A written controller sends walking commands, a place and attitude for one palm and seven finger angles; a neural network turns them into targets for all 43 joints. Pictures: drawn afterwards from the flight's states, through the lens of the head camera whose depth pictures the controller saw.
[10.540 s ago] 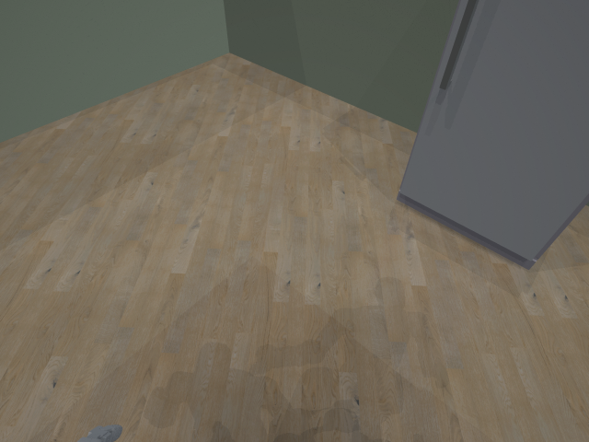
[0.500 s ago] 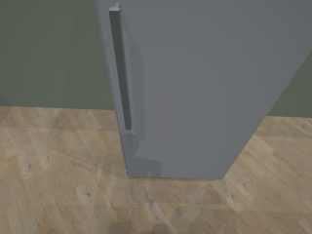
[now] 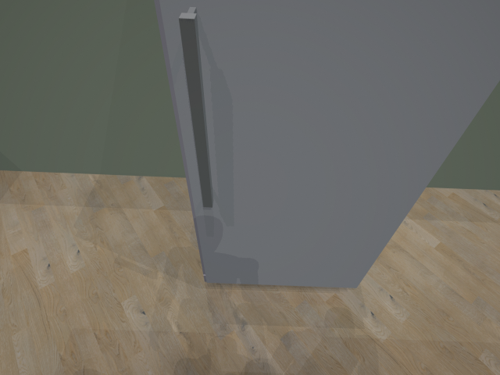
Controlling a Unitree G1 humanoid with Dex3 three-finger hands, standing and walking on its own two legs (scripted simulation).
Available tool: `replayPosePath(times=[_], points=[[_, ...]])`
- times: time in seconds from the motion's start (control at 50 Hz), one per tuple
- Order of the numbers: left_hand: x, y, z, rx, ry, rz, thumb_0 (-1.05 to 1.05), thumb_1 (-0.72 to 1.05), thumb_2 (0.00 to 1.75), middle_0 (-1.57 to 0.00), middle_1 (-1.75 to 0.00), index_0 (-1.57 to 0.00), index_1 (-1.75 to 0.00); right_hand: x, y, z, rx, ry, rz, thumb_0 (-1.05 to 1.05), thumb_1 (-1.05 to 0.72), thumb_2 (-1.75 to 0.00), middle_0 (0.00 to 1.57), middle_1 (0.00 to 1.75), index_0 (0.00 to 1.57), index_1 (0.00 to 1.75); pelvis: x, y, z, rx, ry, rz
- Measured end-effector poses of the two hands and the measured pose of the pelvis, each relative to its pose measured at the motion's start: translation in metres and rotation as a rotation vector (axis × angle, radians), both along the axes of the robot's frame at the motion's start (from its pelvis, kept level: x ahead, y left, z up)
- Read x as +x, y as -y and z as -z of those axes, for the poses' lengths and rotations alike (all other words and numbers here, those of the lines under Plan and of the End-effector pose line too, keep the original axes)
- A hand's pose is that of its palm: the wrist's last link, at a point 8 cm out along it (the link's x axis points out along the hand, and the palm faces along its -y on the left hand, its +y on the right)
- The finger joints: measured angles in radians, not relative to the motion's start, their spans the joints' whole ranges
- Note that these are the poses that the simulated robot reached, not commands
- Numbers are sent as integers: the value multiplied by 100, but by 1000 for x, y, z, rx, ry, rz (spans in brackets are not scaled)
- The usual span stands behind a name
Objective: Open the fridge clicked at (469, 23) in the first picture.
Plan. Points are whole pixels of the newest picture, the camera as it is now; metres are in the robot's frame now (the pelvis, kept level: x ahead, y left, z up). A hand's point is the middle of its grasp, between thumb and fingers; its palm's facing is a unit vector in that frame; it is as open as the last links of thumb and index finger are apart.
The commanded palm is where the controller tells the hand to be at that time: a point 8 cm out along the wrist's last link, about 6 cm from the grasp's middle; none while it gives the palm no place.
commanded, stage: look again from close up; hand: left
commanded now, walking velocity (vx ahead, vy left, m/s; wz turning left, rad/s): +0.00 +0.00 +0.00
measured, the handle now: (202, 128) +0.55 +0.14 +0.10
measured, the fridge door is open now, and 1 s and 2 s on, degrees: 0 0 0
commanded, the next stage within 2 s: shuffle to correct the standing spot in 0.46 s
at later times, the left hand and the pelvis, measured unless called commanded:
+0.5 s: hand out of the picture +0.00 +0.19 -0.18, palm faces +0.01 -0.98 -0.21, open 7.4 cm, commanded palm none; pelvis +0.00 +0.00 +0.00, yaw +0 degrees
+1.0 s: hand out of the picture -0.01 +0.14 -0.19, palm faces +0.08 -0.99 -0.14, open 7.4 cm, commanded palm none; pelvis +0.06 -0.01 -0.02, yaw +1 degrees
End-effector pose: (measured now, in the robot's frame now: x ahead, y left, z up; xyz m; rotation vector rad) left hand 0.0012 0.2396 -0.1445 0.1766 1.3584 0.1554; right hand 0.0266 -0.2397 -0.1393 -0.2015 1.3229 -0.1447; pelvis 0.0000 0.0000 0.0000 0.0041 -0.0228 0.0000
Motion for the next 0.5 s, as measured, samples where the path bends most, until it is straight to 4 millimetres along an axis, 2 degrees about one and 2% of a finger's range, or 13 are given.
replayPosePath(times=[0.5], points=[[-2, -3, 1, -2, -11, 0, 0, 91, 90, -20, -29, -20, -29, -1, -2, -1, -3, -5, 3, 0, -91, -90, 20, 29, 20, 30, 0, -3, 0, -1, -5, 0]])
